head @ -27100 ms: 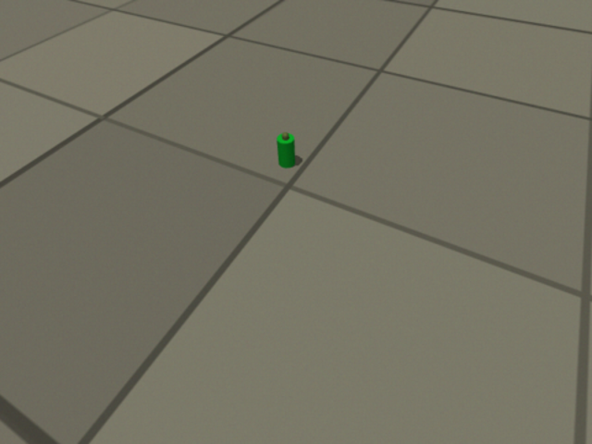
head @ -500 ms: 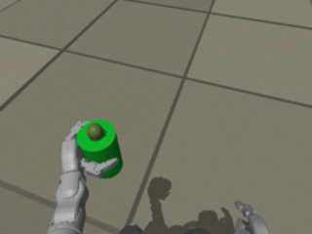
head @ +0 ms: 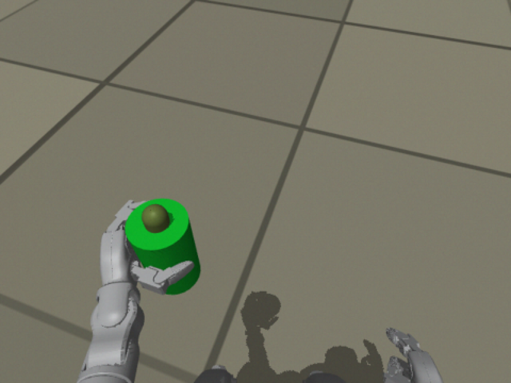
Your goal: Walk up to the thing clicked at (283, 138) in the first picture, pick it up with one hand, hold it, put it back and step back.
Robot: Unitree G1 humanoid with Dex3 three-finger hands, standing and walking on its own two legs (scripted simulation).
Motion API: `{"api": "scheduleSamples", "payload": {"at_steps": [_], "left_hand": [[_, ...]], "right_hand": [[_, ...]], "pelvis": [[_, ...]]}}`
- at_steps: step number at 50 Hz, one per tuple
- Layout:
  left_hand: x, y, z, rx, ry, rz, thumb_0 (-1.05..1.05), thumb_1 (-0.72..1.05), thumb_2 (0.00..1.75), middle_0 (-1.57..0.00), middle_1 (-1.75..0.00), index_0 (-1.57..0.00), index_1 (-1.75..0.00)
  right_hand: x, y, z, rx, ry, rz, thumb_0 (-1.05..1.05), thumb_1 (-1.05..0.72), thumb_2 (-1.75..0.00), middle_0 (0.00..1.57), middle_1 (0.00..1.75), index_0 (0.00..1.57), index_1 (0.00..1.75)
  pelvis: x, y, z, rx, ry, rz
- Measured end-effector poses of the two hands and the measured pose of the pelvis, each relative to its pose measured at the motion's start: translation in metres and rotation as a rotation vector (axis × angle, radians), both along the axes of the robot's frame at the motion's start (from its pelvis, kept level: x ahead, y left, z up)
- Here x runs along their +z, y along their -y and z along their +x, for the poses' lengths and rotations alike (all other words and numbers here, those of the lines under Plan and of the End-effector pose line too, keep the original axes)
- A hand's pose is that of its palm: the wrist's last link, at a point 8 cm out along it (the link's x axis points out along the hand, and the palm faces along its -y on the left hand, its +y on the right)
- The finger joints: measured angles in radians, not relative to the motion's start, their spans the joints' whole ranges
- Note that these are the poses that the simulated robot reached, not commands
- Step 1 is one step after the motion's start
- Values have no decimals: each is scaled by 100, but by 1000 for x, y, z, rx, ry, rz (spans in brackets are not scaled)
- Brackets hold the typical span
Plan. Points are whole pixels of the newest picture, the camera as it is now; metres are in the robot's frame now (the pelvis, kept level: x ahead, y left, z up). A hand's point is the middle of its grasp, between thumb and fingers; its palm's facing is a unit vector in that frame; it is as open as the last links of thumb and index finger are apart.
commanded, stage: hold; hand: left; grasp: from the side
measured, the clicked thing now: (166, 245) +0.32 +0.17 +0.03
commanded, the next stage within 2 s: crouch in 0.78 s
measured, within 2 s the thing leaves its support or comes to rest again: neither
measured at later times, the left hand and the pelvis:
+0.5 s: hand (159, 246) +0.31 +0.17 +0.03, palm faces +0.20 -0.98 -0.03, open 11.7 cm; pelvis +0.00 +0.00 +0.00, yaw +0 degrees
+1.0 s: hand (157, 243) +0.32 +0.18 +0.03, palm faces +0.20 -0.98 -0.04, open 11.7 cm; pelvis +0.01 +0.00 +0.00, yaw +0 degrees
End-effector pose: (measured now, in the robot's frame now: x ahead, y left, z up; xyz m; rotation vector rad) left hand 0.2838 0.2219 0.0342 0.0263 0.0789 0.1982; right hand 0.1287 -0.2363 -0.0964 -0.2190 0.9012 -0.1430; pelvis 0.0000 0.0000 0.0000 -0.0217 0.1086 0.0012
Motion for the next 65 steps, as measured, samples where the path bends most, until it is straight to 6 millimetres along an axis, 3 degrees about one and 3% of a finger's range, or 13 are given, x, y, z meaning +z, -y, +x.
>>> {"api": "scheduleSamples", "payload": {"at_steps": [51, 58, 65], "left_hand": [[2, -3, 4, 1, 4, -1, -2, -55, 101, -60, -94, -63, -95], [-18, -5, 5, 15, -10, -19, -2, -55, 101, -61, -93, -64, -94], [-66, -10, 5, 30, -36, -19, -2, -55, 100, -61, -93, -64, -94]], "right_hand": [[0, -4, 5, -6, 8, 1, 1, -91, -90, 21, 30, 20, 30], [-5, -2, 2, 1, -13, -7, 1, -90, -90, 21, 30, 20, 30], [-28, 5, -10, 18, -69, -27, 1, -89, -90, 21, 30, 20, 30]], "pelvis": [[0, -2, 6, 0, -6, -3], [-6, -3, 3, -1, -36, -4], [-27, -3, -8, -5, -117, -8]]}}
